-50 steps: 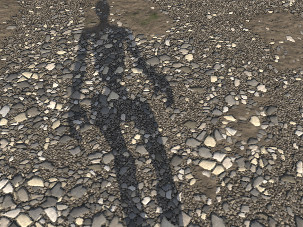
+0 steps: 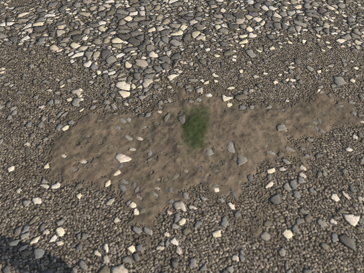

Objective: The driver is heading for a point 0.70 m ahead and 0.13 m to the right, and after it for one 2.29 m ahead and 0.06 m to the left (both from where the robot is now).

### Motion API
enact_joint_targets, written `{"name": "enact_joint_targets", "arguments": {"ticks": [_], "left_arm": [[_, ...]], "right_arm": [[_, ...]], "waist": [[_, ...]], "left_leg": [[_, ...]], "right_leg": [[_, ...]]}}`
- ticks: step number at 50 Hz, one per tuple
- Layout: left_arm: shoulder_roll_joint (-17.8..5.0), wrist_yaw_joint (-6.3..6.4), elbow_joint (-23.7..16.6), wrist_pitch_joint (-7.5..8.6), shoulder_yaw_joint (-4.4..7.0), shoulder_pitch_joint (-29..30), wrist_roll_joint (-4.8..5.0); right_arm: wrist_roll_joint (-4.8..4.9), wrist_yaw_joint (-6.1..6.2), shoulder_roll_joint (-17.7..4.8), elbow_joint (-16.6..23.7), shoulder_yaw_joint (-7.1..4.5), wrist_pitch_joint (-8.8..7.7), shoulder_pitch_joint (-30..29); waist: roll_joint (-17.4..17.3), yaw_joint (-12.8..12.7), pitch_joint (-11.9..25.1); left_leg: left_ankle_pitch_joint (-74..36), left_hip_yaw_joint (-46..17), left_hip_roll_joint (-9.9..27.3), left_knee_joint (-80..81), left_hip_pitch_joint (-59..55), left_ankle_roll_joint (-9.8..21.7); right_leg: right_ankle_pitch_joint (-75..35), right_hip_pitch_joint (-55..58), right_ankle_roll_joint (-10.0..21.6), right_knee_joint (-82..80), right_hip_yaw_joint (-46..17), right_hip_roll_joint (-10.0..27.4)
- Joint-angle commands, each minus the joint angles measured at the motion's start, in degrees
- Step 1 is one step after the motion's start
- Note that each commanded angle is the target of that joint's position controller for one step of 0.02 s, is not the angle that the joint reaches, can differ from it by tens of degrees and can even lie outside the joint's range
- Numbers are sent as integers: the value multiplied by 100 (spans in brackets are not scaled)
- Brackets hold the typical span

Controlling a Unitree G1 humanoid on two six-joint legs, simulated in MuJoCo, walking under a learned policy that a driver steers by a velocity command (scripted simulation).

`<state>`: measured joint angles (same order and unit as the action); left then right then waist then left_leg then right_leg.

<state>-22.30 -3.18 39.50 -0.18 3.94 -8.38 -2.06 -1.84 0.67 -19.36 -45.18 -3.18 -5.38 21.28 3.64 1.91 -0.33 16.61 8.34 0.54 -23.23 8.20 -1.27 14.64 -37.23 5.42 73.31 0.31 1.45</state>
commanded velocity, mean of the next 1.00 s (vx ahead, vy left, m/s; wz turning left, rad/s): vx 1.00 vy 0.00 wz -0.44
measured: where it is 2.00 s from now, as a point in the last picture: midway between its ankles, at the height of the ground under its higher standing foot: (234, 58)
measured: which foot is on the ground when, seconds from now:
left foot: down 0.00-0.24, up 0.26-0.62, down 0.64-1.00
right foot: up 0.00-0.22, down 0.24-0.66, up 0.68-1.00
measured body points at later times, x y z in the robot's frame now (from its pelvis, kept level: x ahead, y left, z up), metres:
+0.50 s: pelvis +0.46 -0.07 +0.00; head +0.49 -0.07 +0.44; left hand +0.58 +0.20 -0.13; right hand +0.56 -0.37 -0.06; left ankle +0.69 +0.04 -0.67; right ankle +0.36 -0.06 -0.74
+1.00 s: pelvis +0.90 -0.23 +0.00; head +0.93 -0.25 +0.45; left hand +1.25 -0.19 -0.03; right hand +0.69 -0.42 -0.13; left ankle +0.81 -0.06 -0.74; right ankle +1.00 -0.42 -0.71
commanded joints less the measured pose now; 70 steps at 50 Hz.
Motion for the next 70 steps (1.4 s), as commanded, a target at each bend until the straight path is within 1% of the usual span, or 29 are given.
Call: {"name": "enact_joint_targets", "arguments": {"ticks": [1,7,10,11,12,13,14,15,17,19,22,26,29,32,33,34,36,37,41,45,49,51,52,53,54,57,61,67,70], "left_arm": [[286,-142,-804,-22,-216,471,-4],[230,-286,-973,28,-295,1351,26],[-146,-152,-534,77,-118,-106,34],[-392,-59,-153,113,38,-1337,39],[-623,104,154,114,223,-1911,91],[-1148,216,77,36,340,-1434,201],[-1519,222,-203,-52,428,-1487,23],[-1236,289,-180,-55,425,-1526,60],[-793,371,26,98,310,-1172,90],[-523,402,5,273,180,-904,114],[-517,336,32,452,172,-835,142],[-644,229,128,496,272,-1016,211],[-580,274,428,526,232,-1563,218],[-771,297,473,488,237,-1192,-32],[-97,329,249,553,60,-1129,6],[351,219,77,649,-90,-1920,198],[-110,249,42,601,-132,-784,-82],[-129,225,-89,605,-147,-360,-149],[202,115,-587,465,-351,192,-279],[326,-26,-979,522,-539,1133,-40],[21,132,-897,529,-403,1037,4],[-226,284,-552,573,-232,-119,-50],[-497,407,-396,606,-97,-1117,-119],[-904,515,-318,600,46,-1961,-290],[-1111,500,-331,520,114,-1651,-200],[52,427,-222,554,-82,-870,-122],[294,354,299,738,-123,-1181,86],[-31,360,522,830,-59,-889,80],[-550,426,570,724,53,-1325,69]], "right_arm": [[52,-80,-135,156,36,-212,-190],[30,-20,-636,-123,-64,-206,309],[4,123,-1140,-45,-195,57,299],[-14,119,-1188,94,-210,139,25],[-65,43,-1022,142,-205,182,-42],[-173,-34,-135,440,11,147,-40],[15,-41,-441,1169,-1,20,-80],[-27,-46,-608,1219,37,-124,-637],[-95,-25,-516,1141,92,-130,-827],[-250,-26,-461,1031,112,132,-504],[-195,-98,-178,1451,212,277,-1395],[50,-184,-35,1581,290,241,-1984],[-16,-160,-259,1414,196,190,-1828],[7,54,-855,701,-147,173,675],[-110,132,-1355,507,-286,163,1644],[-92,-6,-1596,373,-342,173,1201],[82,-161,-658,617,-229,182,-2],[66,-192,-503,495,-187,176,36],[126,-145,-420,-5,-131,62,552],[178,-142,-671,120,-274,46,203],[265,-188,-819,27,-345,38,532],[249,-180,-986,-10,-388,69,565],[254,-195,-837,73,-356,31,417],[303,-146,35,272,-152,-13,551],[375,-137,-21,549,-76,58,790],[84,-240,-217,457,-111,274,-364],[-14,-432,125,872,-15,558,-1035],[11,-678,45,1412,154,548,-2170],[28,-630,-187,1252,100,515,-1833]], "waist": [[-875,-330,-305],[-605,-226,-683],[-1002,-1103,300],[-996,-1612,810],[-467,-1673,944],[828,-956,607],[772,-873,1940],[-248,-963,1389],[-931,-351,44],[-1006,103,-215],[-750,56,-565],[-305,-324,-313],[-223,-476,-45],[-182,913,1103],[-1223,1156,1629],[-3079,280,1873],[-772,147,451],[-312,101,159],[-719,-212,-378],[-737,-147,-486],[-650,-91,-121],[-429,-647,710],[-304,-1132,1265],[760,-1190,2065],[1587,-810,2394],[-85,-623,279],[167,-279,-247],[-181,-52,-702],[49,186,-218]], "left_leg": [[-1642,-703,1454,1487,-103,499],[-5369,798,1068,1368,-512,162],[-8063,725,1423,-1013,-971,142],[-7768,575,1512,-2601,-350,240],[-4090,551,985,-4629,906,189],[1221,399,53,-6872,2724,54],[1211,-947,-195,-7620,4187,-63],[677,-1325,174,-7035,4508,-29],[520,-1294,526,-5878,3900,-95],[842,-1307,728,-5146,3120,-284],[196,-1041,787,-3479,2498,-402],[-2076,-880,360,-1613,1089,-222],[-2079,-704,174,-870,1064,122],[-443,-497,-44,-1011,-1139,520],[1451,-2406,1093,-821,-2272,886],[1925,-6259,2006,859,-2834,1598],[1910,-5097,1648,827,-1540,1748],[1300,-4480,1368,850,-909,1611],[55,-3523,775,1249,175,1647],[-904,-2738,330,1831,1515,1443],[-2639,-2807,530,1128,619,1130],[-3921,-2481,190,-854,484,888],[-3129,-2319,-58,-2397,1323,772],[502,-1832,-479,-4275,2575,755],[1021,-1467,-467,-5402,3461,783],[8,-1262,310,-5242,3823,704],[-98,-1177,642,-4919,4039,571],[-1844,-216,339,-2540,2803,786],[-1489,355,-377,-2079,1711,1097]], "right_leg": [[-728,-838,-38,-335,-286,474],[-1509,495,386,-2781,1048,-222],[-632,2150,707,-2917,1113,-804],[-426,3560,923,-3172,795,-894],[-178,4849,1090,-3643,151,-697],[-1058,5180,1335,-3556,-1776,397],[13,6606,2445,-4888,-4387,1223],[704,6037,2183,-5718,-4727,1313],[-111,4041,1816,-5950,-3807,850],[-864,2723,1716,-5992,-3005,457],[-901,1438,1542,-6328,-2415,-46],[-1781,1347,1015,-6265,-2189,-290],[-3483,3040,737,-5723,-2051,65],[-5021,3041,352,-2319,-1409,-37],[-2453,1686,156,240,-979,-611],[1112,-16,-17,1125,-1108,-1508],[266,-690,46,880,-787,-358],[198,-490,-11,362,-691,-169],[544,-386,-411,-1064,-459,161],[-1134,1349,-670,-3431,-22,-27],[-1442,2203,-571,-4153,-47,-210],[-722,3621,-417,-4343,35,-362],[68,4900,-265,-4294,-593,349],[2350,6212,18,-4727,-2733,2087],[3568,6067,479,-5829,-5215,2716],[1324,4094,327,-5903,-2592,1857],[-895,3556,86,-6247,-852,1541],[-2818,2892,-274,-6832,1297,932],[-6673,3698,-392,-5594,1503,1047]]}}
